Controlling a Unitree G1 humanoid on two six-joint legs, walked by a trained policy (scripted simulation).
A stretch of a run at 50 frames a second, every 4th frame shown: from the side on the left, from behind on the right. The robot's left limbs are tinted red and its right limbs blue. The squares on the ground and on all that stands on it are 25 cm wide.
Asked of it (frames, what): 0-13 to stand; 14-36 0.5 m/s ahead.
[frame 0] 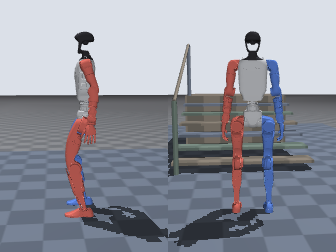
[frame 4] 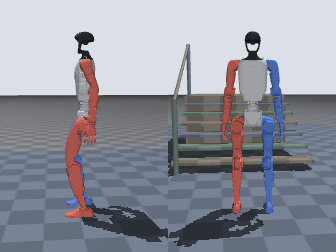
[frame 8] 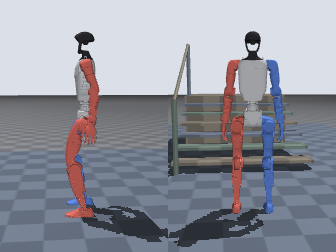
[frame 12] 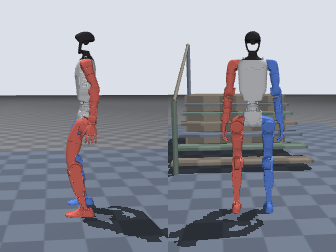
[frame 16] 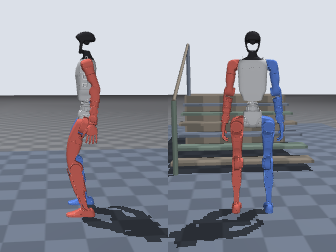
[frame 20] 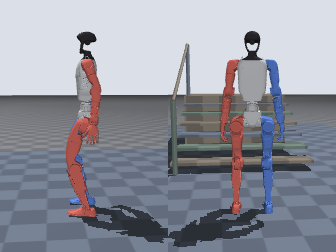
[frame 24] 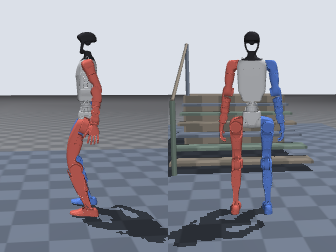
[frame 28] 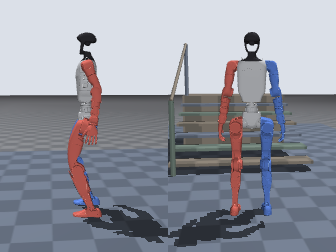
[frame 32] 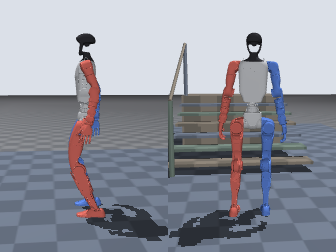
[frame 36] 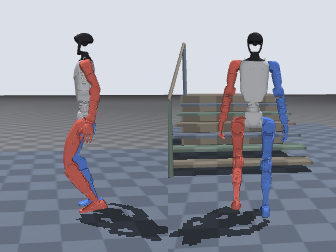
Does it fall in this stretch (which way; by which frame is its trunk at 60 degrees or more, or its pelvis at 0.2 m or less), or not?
no
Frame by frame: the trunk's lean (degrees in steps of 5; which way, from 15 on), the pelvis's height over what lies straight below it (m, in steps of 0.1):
0: 0, 0.8
4: 0, 0.8
8: 0, 0.8
12: 0, 0.8
16: 0, 0.8
20: 0, 0.8
24: 0, 0.8
28: 0, 0.8
32: 0, 0.8
36: 0, 0.8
